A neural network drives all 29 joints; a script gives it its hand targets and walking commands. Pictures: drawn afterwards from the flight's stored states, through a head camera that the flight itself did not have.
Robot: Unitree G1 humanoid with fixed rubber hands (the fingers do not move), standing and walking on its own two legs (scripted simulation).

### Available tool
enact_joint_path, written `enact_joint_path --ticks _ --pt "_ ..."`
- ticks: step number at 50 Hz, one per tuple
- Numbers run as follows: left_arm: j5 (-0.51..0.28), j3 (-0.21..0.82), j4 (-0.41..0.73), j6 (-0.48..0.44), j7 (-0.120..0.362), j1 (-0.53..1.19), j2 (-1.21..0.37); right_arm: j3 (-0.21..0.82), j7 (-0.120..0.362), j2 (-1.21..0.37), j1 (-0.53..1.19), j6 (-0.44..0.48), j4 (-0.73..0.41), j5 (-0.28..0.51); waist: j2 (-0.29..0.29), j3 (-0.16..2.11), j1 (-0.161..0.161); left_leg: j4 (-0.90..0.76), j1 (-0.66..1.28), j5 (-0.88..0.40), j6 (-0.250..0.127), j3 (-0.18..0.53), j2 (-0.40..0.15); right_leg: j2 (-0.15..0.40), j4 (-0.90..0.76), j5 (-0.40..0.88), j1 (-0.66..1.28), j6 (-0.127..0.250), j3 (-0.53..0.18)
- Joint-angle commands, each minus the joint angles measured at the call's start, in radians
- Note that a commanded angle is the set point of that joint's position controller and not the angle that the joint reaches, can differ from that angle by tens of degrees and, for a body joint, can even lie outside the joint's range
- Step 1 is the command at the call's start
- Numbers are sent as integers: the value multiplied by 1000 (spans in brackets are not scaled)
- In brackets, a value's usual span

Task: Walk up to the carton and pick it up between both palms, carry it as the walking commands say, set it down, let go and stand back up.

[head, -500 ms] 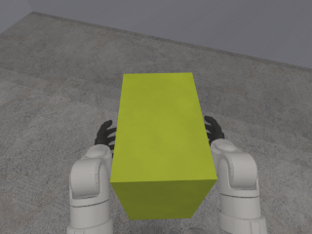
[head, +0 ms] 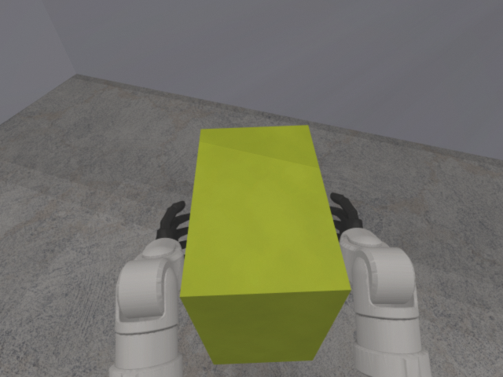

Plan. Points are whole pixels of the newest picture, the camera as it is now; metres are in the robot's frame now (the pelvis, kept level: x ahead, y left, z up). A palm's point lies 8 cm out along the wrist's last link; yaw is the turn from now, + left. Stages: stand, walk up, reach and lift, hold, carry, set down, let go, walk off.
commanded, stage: carry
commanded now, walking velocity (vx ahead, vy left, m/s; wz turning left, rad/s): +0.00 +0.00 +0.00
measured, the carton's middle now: (259, 249) +0.32 +0.00 +0.03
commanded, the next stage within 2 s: hold in 2.00 s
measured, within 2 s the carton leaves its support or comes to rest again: neither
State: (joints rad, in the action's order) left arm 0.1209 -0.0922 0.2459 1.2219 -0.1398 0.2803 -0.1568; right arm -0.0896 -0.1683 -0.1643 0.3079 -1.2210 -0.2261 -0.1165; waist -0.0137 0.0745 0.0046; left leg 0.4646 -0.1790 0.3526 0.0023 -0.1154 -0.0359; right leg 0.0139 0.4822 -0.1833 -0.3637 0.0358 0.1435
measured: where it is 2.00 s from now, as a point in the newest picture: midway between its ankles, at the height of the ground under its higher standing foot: outside the picture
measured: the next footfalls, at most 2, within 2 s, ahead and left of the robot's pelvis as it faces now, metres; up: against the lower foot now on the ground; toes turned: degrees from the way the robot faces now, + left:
none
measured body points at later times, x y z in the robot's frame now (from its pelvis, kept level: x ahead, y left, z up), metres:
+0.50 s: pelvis +0.04 +0.03 +0.00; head +0.04 +0.04 +0.45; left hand +0.34 +0.16 +0.08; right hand +0.34 -0.10 +0.08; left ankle -0.08 +0.10 -0.73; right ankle +0.03 -0.09 -0.73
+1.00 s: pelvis +0.01 +0.01 -0.01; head +0.01 +0.02 +0.44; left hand +0.31 +0.15 +0.06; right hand +0.32 -0.11 +0.06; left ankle -0.09 +0.10 -0.74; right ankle +0.05 -0.09 -0.74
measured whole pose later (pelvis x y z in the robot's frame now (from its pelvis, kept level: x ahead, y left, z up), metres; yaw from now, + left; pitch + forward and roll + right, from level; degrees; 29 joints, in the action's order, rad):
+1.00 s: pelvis +0.01 +0.01 -0.01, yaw +1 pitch +3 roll +0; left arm 0.14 -0.10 0.12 1.16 -0.13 0.28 -0.16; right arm -0.10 -0.14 -0.16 0.30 -1.15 -0.10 -0.14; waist -0.01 0.08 0.00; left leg 0.53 -0.15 0.43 -0.02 -0.14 -0.02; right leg 0.05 0.57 -0.23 -0.39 0.03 0.15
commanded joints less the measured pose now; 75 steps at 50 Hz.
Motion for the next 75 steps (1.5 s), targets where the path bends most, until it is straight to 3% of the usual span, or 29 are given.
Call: enact_joint_path --ticks 1,7,10,13,15,21,22,24,26,27,28,29,30,31,32,33,34,36,38,39,40,41,42,46,51,58,63,75 --pt "-407 672 49 -16 253 462 -990 687 288 -1014 428 15 -62 435 -21 418 7 43 152 -815 9 55 -121 126 98 674 224 4 -82" --pt "-408 671 42 -23 252 497 -1004 684 291 -1015 467 20 -66 438 -52 362 9 41 214 -955 -16 47 -123 67 50 462 147 -21 -13" --pt "-410 676 45 -24 252 502 -1006 683 290 -1015 460 21 -65 437 -41 370 12 55 191 -931 -11 42 -118 75 47 537 195 -14 -15" --pt "-407 678 48 -26 250 499 -1008 686 290 -1018 455 22 -68 442 -8 378 13 38 132 -813 0 34 -104 100 70 659 262 1 -34" --pt "-404 677 50 -28 249 496 -1007 689 291 -1020 457 22 -71 445 0 366 13 -4 123 -770 0 29 -99 105 86 661 263 3 -36" --pt "-394 675 49 -31 245 489 -1000 685 296 -1007 461 25 -72 439 -105 330 10 47 300 -1143 -38 62 -149 37 24 237 69 -35 46" --pt "-396 678 53 -32 246 492 -1000 685 295 -1006 461 25 -73 437 -97 336 10 61 280 -1132 -36 59 -146 41 11 280 103 -32 43" --pt "-402 686 63 -33 248 500 -1000 685 292 -1006 452 26 -75 437 -50 373 12 101 175 -997 -16 46 -125 75 35 519 238 -9 5" --pt "-403 691 71 -34 248 496 -1001 691 289 -1009 454 26 -84 445 24 404 9 94 35 -724 11 35 -101 141 89 805 379 29 -58" --pt "-403 690 75 -35 248 497 -1002 696 289 -1014 456 25 -88 450 63 398 10 24 -19 -546 19 25 -83 167 116 906 423 41 -79" --pt "-402 687 77 -34 248 498 -1002 701 290 -1022 456 23 -88 453 83 380 12 -57 -29 -444 19 19 -69 174 135 927 423 41 -81" --pt "-399 681 72 -33 248 493 -1002 703 291 -1025 459 21 -86 453 77 362 11 -111 14 -480 13 15 -65 163 149 863 371 29 -71" --pt "-395 673 64 -33 246 485 -999 699 293 -1022 465 21 -85 452 39 347 9 -116 105 -634 4 14 -79 139 166 719 267 9 -49" --pt "-391 668 55 -33 244 477 -993 692 295 -1014 469 22 -82 449 -28 333 5 -75 229 -870 -15 30 -112 100 171 465 120 -14 -14" --pt "-385 665 47 -32 243 471 -990 685 297 -1007 464 23 -75 445 -128 314 6 -19 376 -1166 -52 81 -168 44 162 69 -65 -33 33" --pt "-378 657 29 -32 242 473 -978 672 299 -1000 438 24 -55 432 -171 283 18 10 468 -1344 -92 114 -202 14 143 -156 -193 -44 55" --pt "-374 657 20 -36 244 465 -977 666 299 -1001 421 28 -42 421 -162 271 23 23 473 -1365 -110 131 -218 4 123 -188 -209 -39 43" --pt "-380 661 25 -48 250 491 -980 656 296 -990 429 45 -35 401 -141 296 12 49 344 -1160 -92 82 -201 32 16 -25 -46 -22 3" --pt "-405 684 77 -52 253 528 -987 669 294 -991 456 49 -67 415 -79 367 8 98 159 -844 -48 38 -139 89 18 420 202 11 -49" --pt "-406 690 79 -52 255 534 -992 676 290 -1004 469 43 -74 425 8 400 15 102 88 -686 -25 47 -116 154 123 730 280 59 -102" --pt "-403 686 73 -49 255 519 -993 688 287 -1005 472 39 -77 430 64 403 15 95 44 -519 -10 50 -106 185 133 853 311 71 -125" --pt "-399 676 56 -49 254 504 -993 692 287 -1003 475 38 -76 431 80 398 15 69 32 -443 -5 56 -98 195 137 881 311 72 -130" --pt "-388 666 37 -50 253 487 -992 689 288 -1004 469 38 -63 428 66 395 13 37 48 -441 -5 56 -95 188 138 831 286 65 -124" --pt "-343 610 -54 -89 254 476 -978 622 296 -981 456 79 34 373 -25 366 4 44 144 -705 -30 59 -138 131 116 479 154 23 -73" --pt "-353 623 -25 -123 256 514 -978 631 290 -981 480 112 21 371 11 354 9 16 70 -437 -23 63 -122 154 78 438 202 35 -105" --pt "-261 516 -182 -216 256 496 -934 543 294 -940 489 206 162 293 20 282 5 -60 -1 -162 -21 78 -111 161 -24 199 180 25 -131" --pt "-257 517 -173 -257 248 483 -914 550 286 -930 485 249 154 294 20 289 6 -67 -13 -132 -22 83 -110 164 -48 173 184 23 -136" --pt "-200 459 -253 -379 244 441 -853 481 269 -867 433 379 246 215 22 292 8 -55 -41 -106 -20 93 -109 166 -79 137 181 17 -148"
